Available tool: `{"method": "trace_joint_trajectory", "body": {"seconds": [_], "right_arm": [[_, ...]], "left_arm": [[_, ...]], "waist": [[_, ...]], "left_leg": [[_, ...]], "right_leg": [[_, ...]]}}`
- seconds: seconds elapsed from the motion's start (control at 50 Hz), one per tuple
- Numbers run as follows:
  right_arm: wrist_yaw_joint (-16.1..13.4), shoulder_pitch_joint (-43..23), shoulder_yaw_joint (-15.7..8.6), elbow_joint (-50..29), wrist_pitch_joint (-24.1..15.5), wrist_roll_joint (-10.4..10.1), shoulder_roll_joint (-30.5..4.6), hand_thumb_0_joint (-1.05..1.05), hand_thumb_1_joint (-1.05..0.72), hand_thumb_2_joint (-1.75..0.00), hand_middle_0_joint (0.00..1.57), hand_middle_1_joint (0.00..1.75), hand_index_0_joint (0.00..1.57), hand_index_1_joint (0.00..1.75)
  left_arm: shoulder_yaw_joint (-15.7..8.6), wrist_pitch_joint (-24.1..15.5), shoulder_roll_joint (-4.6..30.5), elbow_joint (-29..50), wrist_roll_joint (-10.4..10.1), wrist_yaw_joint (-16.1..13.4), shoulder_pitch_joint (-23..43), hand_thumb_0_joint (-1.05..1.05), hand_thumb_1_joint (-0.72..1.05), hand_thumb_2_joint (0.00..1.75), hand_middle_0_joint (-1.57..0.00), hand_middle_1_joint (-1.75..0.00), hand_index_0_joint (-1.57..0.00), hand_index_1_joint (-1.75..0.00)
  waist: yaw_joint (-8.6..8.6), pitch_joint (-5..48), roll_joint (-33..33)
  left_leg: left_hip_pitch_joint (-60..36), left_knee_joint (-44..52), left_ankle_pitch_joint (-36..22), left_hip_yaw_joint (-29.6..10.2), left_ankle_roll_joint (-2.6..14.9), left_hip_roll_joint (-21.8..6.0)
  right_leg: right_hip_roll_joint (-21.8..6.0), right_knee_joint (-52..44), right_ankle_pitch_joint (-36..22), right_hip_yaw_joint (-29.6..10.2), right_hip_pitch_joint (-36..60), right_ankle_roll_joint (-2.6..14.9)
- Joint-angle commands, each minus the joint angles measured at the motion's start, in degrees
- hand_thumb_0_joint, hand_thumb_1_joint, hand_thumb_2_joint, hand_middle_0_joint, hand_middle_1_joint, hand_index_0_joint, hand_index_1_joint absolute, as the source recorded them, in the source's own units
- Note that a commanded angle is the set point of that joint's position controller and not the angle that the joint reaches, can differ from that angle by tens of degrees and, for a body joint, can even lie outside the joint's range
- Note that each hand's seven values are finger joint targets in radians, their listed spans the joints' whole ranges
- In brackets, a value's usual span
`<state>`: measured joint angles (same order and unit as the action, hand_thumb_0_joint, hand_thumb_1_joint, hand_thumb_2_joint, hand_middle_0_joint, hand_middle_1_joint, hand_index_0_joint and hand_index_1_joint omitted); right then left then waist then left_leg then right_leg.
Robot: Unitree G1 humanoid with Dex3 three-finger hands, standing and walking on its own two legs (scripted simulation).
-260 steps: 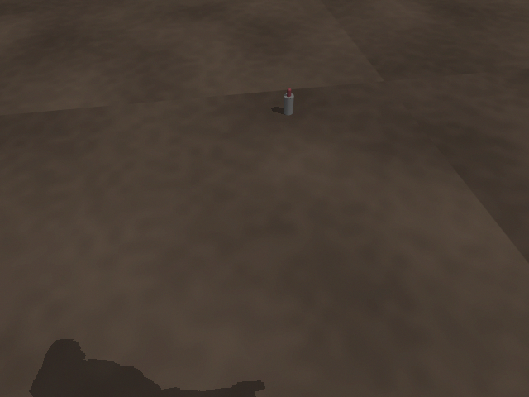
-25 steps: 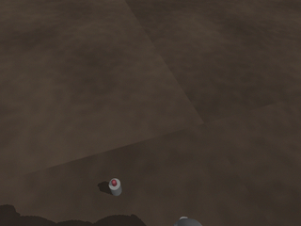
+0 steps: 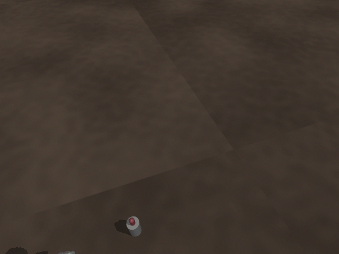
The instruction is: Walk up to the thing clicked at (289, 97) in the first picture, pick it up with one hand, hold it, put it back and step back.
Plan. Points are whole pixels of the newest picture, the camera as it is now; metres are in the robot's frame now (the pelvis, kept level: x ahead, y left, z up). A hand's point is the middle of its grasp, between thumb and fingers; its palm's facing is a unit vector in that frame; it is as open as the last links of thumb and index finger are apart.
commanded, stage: walk up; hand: left
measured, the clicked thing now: (133, 225) +0.40 +0.21 -0.69
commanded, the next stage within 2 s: stand in 0.78 s
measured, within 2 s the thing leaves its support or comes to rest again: neither
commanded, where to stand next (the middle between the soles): +0.08 -0.01 m, yaw +1 degrees
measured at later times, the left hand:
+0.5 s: hand out of the picture +0.07 +0.25 -0.15, palm faces +0.01 -0.95 -0.33, open 7.4 cm
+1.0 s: hand out of the picture +0.11 +0.25 -0.15, palm faces +0.00 -0.94 -0.33, open 7.4 cm
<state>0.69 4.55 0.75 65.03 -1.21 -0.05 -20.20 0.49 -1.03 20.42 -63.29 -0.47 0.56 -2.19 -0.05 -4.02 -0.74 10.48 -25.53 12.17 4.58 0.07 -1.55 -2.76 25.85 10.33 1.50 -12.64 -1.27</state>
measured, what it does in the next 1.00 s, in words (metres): stands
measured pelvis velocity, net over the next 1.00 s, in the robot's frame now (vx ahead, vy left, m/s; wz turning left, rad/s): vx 0.02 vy -0.01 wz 0.01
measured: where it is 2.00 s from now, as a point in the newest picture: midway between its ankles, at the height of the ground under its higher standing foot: outside the picture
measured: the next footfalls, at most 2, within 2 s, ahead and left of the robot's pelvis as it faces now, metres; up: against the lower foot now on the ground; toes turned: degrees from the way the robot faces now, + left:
none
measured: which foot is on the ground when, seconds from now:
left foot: down 0.00-1.00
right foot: down 0.00-1.00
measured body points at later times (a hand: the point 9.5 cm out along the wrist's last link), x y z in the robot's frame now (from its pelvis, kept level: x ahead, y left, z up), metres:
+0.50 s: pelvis +0.01 +0.00 +0.01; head +0.02 +0.00 +0.46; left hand +0.07 +0.30 -0.13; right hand +0.09 -0.31 -0.13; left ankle +0.02 +0.12 -0.74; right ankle +0.04 -0.13 -0.74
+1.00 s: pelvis +0.02 -0.01 +0.01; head +0.03 +0.00 +0.46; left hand +0.11 +0.29 -0.12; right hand +0.11 -0.30 -0.12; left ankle +0.02 +0.12 -0.74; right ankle +0.04 -0.13 -0.74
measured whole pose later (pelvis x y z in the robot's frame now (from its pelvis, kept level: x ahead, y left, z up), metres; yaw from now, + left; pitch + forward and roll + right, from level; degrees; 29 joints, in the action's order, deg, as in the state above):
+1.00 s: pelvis +0.02 -0.01 +0.01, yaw +1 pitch -2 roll +0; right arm 0.5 4.6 -0.4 66.7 -0.8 0.8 -19.5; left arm -0.2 -0.9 19.9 -66.0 0.6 0.5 -4.2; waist 0.2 -2.2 -0.4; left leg 6.0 -17.4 9.5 3.6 -0.7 -1.6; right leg -2.4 18.5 8.5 2.7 -8.0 -1.1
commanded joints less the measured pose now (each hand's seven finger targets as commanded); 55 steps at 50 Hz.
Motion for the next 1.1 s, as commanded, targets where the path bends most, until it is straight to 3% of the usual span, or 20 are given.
{"method": "trace_joint_trajectory", "body": {"seconds": [0.0,0.14,0.24,0.4,0.72,0.76,0.86,1.08], "right_arm": [[-0.59,-4.31,-2.53,-1.74,-1.05,0.04,-12.56,0.0,-0.9,-0.9,0.2,0.3,0.2,0.3],[-0.55,-4.43,-2.73,-0.58,-0.91,0.14,-12.65,0.0,-0.9,-0.9,0.2,0.3,0.2,0.3],[-0.53,-4.9,-2.95,-0.34,-0.63,0.34,-12.74,0.0,-0.9,-0.9,0.2,0.3,0.2,0.3],[-0.59,-3.94,-2.93,-0.41,-0.6,0.23,-12.26,0.0,-0.9,-0.9,0.2,0.3,0.2,0.3],[-0.8,-3.62,-3.15,-1.09,-0.48,0.38,-11.76,0.0,-0.9,-0.9,0.2,0.3,0.2,0.3],[-0.91,-2.76,-3.17,-1.29,-0.48,0.96,-11.38,0.0,-0.9,-0.9,0.2,0.3,0.2,0.3],[-0.8,-3.37,-3.24,-1.62,-0.52,0.82,-11.34,0.0,-0.9,-0.9,0.2,0.3,0.2,0.3],[-0.77,-2.58,-3.2,-1.81,-0.71,0.78,-11.28,0.0,-0.9,-0.9,0.2,0.3,0.2,0.3]], "left_arm": [[-2.36,-0.67,11.63,0.93,0.1,-0.64,2.29,0.0,0.9,0.9,-0.2,-0.3,-0.2,-0.3],[-2.62,-0.8,11.62,-0.66,0.46,-0.45,2.82,0.0,0.9,0.9,-0.2,-0.3,-0.2,-0.3],[-2.66,-0.66,11.54,-1.38,0.83,-0.36,2.72,0.0,0.9,0.9,-0.2,-0.3,-0.2,-0.3],[-3.09,-0.82,11.32,-1.51,0.81,-0.46,1.75,0.0,0.9,0.9,-0.2,-0.3,-0.2,-0.3],[-3.25,-0.52,10.93,-0.8,0.81,-0.66,0.81,0.0,0.9,0.9,-0.2,-0.3,-0.2,-0.3],[-2.88,-0.51,11.14,-0.24,1.01,-0.76,0.96,0.0,0.9,0.9,-0.2,-0.3,-0.2,-0.3],[-2.69,-0.71,10.93,0.08,1.08,-0.84,0.76,0.0,0.9,0.9,-0.2,-0.3,-0.2,-0.3],[-2.67,-0.94,11.75,1.1,0.86,-0.87,0.53,0.0,0.9,0.9,-0.2,-0.3,-0.2,-0.3]], "waist": [[-0.63,5.64,1.35],[-0.1,6.67,1.27],[0.07,4.59,0.86],[0.08,6.36,0.58],[-0.16,5.84,1.02],[0.54,6.54,1.5],[0.24,5.38,0.71],[0.47,6.32,0.76]], "left_leg": [[-1.0,9.07,-3.08,-7.8,1.34,-6.85],[-3.24,10.3,-3.15,-7.0,1.06,-6.84],[-2.77,11.48,1.1,-7.14,0.92,-6.54],[-4.47,10.36,-3.74,-6.95,0.83,-6.75],[-4.22,10.76,-5.93,-7.08,0.57,-6.77],[-3.64,11.73,-5.46,-7.24,0.05,-7.06],[-3.31,12.09,-5.32,-7.57,0.09,-7.05],[-4.78,11.45,-9.05,-7.11,-0.21,-7.02]], "right_leg": [[-5.31,-7.41,-3.47,-5.56,3.89,2.49],[-5.55,-10.05,-4.14,-5.43,5.17,2.11],[-5.51,-11.75,-0.4,-5.73,2.99,1.88],[-5.51,-11.73,-3.22,-5.28,4.52,1.77],[-5.47,-10.96,-6.17,-4.97,5.08,1.46],[-5.47,-10.53,-4.21,-4.7,5.98,1.53],[-5.41,-10.55,-3.13,-4.36,5.36,1.45],[-5.87,-10.36,-7.59,-4.45,6.79,1.73]]}}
